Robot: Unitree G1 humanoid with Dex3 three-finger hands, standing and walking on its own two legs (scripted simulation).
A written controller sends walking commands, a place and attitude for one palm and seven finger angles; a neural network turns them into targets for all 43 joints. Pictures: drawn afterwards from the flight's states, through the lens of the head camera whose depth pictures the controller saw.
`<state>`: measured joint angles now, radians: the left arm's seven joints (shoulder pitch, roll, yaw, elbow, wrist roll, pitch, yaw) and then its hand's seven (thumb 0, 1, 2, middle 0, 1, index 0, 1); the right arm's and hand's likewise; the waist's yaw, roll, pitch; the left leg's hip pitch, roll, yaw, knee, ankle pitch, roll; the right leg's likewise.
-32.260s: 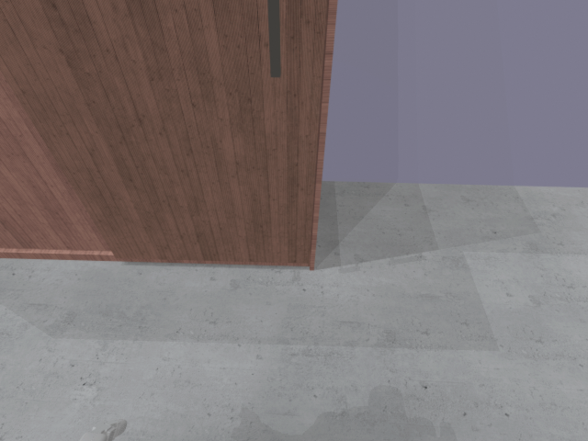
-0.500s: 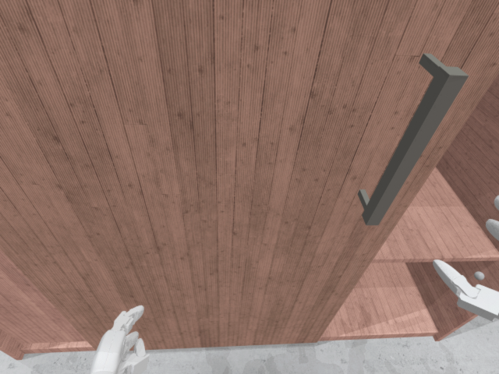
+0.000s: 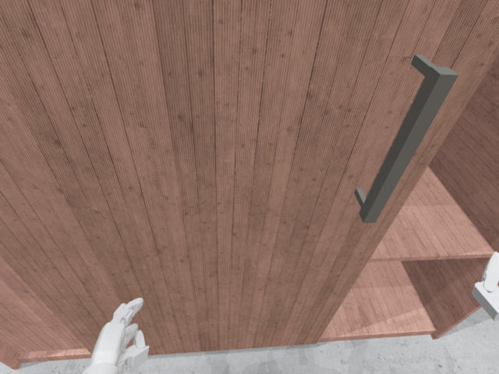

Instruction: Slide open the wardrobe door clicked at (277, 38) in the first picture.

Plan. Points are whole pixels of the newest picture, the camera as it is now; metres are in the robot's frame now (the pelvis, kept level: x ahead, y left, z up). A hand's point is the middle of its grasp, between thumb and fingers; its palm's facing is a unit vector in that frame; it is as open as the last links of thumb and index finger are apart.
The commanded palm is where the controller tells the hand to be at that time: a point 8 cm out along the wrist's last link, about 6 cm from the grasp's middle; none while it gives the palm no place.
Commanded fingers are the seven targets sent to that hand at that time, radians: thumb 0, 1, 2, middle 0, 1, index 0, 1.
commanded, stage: draw the hand back to the body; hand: right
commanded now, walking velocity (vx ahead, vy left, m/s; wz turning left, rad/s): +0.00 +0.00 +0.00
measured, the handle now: (390, 150) +0.37 -0.21 +0.22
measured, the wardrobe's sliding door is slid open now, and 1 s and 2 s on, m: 0.50 0.50 0.50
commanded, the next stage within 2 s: step back with the hand held close in 0.10 s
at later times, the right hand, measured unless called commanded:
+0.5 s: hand (473, 294) +0.18 -0.27 +0.15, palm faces +0.38 +0.80 -0.47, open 7.4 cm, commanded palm +0.12 -0.31 +0.17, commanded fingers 0.00 -0.90 -0.90 0.20 0.30 0.20 0.30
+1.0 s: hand out of the picture +0.12 -0.29 +0.16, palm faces +0.47 +0.75 -0.46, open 7.4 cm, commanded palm +0.06 -0.33 +0.17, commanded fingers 0.00 -0.90 -0.90 0.20 0.30 0.20 0.30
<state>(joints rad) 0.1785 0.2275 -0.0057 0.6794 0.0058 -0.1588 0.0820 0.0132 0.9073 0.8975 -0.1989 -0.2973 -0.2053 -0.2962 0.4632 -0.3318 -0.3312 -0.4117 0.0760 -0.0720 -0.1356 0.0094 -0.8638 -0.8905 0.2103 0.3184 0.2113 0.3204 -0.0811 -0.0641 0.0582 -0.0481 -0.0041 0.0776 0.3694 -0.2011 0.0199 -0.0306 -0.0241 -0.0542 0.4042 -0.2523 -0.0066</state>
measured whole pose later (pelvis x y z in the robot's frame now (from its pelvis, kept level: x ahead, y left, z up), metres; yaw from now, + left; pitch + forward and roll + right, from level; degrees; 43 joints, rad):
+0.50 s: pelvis -0.02 -0.02 -0.01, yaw +2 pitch -1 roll +1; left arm 0.18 0.25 0.00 0.59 -0.01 -0.06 0.10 0.01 0.91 0.90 -0.20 -0.30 -0.20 -0.30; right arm 0.55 -0.37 -0.36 -0.45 0.05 -0.12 -0.14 0.01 -0.89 -0.90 0.21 0.30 0.21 0.31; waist -0.01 -0.05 0.02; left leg -0.26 0.01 0.04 0.46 -0.19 0.00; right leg -0.23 -0.01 -0.09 0.50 -0.25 -0.03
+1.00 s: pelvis -0.08 -0.03 -0.02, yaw +0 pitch -1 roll +1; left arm 0.23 0.23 -0.01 0.59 0.00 -0.10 0.12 0.01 0.91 0.90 -0.20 -0.30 -0.21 -0.30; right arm 0.51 -0.38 -0.41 -0.48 0.01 -0.20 -0.19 0.01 -0.89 -0.90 0.21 0.30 0.21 0.31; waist 0.00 -0.03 0.02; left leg -0.38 0.00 0.02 0.53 -0.15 -0.01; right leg -0.39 0.00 -0.06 0.61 -0.22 -0.06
